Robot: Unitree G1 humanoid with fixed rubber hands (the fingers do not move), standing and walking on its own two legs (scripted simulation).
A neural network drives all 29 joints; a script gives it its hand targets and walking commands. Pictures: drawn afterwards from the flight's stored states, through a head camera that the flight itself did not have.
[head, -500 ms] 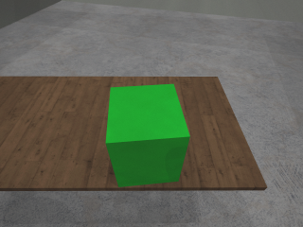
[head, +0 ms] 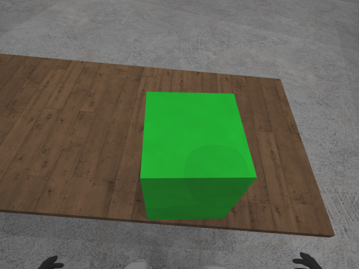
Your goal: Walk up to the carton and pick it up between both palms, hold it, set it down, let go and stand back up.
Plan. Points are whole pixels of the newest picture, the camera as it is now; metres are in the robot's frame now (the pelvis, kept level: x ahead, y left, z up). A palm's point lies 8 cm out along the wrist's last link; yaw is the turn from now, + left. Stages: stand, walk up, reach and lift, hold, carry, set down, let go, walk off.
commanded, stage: walk up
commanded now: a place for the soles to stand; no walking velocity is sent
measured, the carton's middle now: (188, 160) +0.37 -0.01 +0.00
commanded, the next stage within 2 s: reach and lift in 1.94 s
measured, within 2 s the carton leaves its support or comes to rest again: neither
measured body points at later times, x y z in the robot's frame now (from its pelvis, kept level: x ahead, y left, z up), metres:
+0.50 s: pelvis -0.07 +0.00 +0.00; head -0.04 +0.01 +0.45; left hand +0.03 +0.33 -0.11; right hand +0.04 -0.31 -0.12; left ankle -0.05 +0.14 -0.72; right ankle -0.04 -0.12 -0.72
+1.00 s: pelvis -0.06 +0.01 +0.02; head -0.05 +0.01 +0.47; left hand +0.00 +0.32 -0.11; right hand +0.04 -0.30 -0.10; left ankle -0.05 +0.14 -0.72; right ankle -0.04 -0.12 -0.72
